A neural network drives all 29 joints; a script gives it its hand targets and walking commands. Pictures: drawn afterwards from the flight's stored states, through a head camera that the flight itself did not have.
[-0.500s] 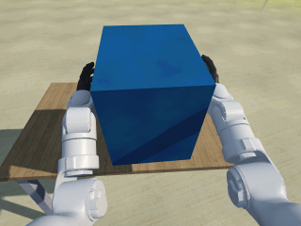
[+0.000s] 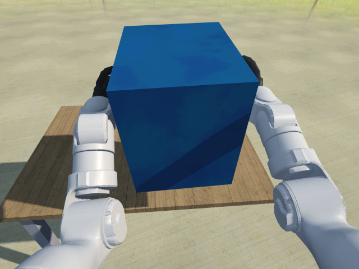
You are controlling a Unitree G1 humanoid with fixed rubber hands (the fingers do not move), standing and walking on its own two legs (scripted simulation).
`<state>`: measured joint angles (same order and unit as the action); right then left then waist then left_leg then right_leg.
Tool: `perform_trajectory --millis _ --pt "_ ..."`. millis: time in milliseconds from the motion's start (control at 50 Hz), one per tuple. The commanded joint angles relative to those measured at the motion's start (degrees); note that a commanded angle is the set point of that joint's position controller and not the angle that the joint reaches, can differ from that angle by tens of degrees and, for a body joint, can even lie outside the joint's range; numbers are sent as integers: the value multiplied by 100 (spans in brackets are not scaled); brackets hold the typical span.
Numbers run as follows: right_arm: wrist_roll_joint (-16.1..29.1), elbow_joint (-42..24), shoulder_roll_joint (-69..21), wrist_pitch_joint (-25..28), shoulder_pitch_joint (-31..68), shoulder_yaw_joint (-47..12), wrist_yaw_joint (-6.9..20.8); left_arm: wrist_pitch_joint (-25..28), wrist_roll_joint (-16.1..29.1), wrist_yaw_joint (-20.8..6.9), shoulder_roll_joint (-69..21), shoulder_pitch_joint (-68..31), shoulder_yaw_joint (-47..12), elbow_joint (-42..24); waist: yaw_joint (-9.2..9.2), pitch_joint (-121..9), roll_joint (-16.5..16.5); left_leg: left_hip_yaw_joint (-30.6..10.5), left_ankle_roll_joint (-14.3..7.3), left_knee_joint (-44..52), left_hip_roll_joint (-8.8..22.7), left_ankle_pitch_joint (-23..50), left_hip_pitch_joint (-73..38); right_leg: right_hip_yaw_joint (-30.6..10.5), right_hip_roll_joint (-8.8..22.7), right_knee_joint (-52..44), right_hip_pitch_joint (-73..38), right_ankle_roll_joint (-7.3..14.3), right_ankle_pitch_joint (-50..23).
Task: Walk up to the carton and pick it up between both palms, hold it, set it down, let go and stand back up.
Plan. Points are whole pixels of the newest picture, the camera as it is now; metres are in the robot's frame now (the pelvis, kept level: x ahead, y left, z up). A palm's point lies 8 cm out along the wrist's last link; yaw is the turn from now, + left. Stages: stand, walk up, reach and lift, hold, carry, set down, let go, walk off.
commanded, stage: reach and lift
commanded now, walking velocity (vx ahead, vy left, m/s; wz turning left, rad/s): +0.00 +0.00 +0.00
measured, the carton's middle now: (178, 105) +0.42 +0.00 +0.20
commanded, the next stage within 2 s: hold in 0.30 s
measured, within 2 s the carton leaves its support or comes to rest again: neither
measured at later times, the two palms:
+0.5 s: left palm (98, 94) +0.37 +0.16 +0.26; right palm (254, 79) +0.38 -0.16 +0.28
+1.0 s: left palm (92, 85) +0.36 +0.17 +0.28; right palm (256, 66) +0.37 -0.15 +0.31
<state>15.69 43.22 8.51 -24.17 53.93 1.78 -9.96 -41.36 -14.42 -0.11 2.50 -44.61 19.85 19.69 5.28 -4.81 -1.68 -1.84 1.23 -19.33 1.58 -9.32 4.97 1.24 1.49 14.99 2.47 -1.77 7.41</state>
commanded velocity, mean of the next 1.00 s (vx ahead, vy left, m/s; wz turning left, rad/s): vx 0.00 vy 0.00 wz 0.00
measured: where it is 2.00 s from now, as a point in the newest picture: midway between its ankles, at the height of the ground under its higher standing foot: outside the picture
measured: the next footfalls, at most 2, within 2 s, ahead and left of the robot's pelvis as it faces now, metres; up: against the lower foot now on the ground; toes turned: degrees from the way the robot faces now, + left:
none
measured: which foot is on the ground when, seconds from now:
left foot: down 0.00-1.00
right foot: down 0.00-1.00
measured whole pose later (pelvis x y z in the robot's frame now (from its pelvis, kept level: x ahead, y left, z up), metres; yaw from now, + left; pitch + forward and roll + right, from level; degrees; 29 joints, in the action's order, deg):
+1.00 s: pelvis +0.00 -0.01 +0.00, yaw +0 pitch -3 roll -1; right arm 18.4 46.1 10.7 -33.9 63.3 0.5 -12.4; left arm -49.0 -13.4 -2.6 6.1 -51.6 20.7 22.8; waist 3.8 -10.0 -0.8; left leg -2.4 2.0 -20.6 2.5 -9.4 8.4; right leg 1.6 0.4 16.0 5.7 -0.9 7.3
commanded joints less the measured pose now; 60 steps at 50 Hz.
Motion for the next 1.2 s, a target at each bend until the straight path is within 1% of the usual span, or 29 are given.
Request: perform_trajectory --millis 0,200,280,360,480,580,720,860,1000,1100,1180 --pt "769 -1535 -3654 102 4179 -1595 734 403 885 -853 -3028 -4495 -2269 -641 -76 -2038 243 213 17 174 -476 993 -324 119 -576 -59 -617 12 -672" --pt "948 -1527 -3573 -201 4187 -1535 593 247 991 -944 -2899 -4688 -2265 -724 40 -2071 321 192 54 141 -466 1063 -251 45 -575 -30 -732 -5 -935" --pt "1090 -1677 -3531 -320 4130 -1605 530 171 1062 -966 -2909 -4684 -2353 -940 89 -2220 407 173 109 71 -464 1357 -308 14 -596 21 -861 0 -1276" --pt "1213 -1802 -3446 -461 4068 -1671 478 53 1054 -992 -2868 -4619 -2373 -1114 90 -2205 459 163 152 43 -463 1512 -313 -5 -617 31 -923 15 -1407" --pt "1344 -1933 -3405 -648 4154 -1739 480 -122 1016 -1029 -2758 -4651 -2307 -1285 -15 -2103 394 163 129 92 -446 1381 -187 -31 -637 20 -908 51 -1217" --pt "1368 -1897 -3415 -751 4313 -1717 521 -217 1003 -1034 -2723 -4783 -2244 -1220 -84 -2025 333 166 94 164 -432 1056 -34 -57 -641 -14 -796 92 -872" --pt "1257 -1550 -3423 -842 4536 -1505 596 -262 994 -1072 -2681 -5074 -2110 -876 -106 -1941 330 180 36 296 -403 387 303 -96 -617 -34 -650 123 -281" --pt "1183 -1202 -3398 -878 4753 -1278 636 -228 1051 -1117 -2679 -5379 -2018 -532 -68 -2006 433 177 29 343 -389 75 550 -128 -599 -9 -610 119 -18" --pt "1245 -1063 -3394 -912 4808 -1248 602 -199 1064 -1165 -2628 -5393 -1912 -354 -81 -2072 419 163 55 252 -417 365 487 -158 -574 -33 -617 109 -248" --pt "1427 -1273 -3431 -949 4718 -1409 525 -215 1079 -1197 -2585 -5259 -1894 -522 -110 -2260 362 152 85 123 -447 960 252 -141 -591 -14 -770 66 -785" --pt "1602 -1601 -3465 -986 4635 -1587 446 -244 1121 -1196 -2590 -5155 -1968 -795 -111 -2416 356 140 134 19 -471 1455 59 -111 -620 31 -923 35 -1261"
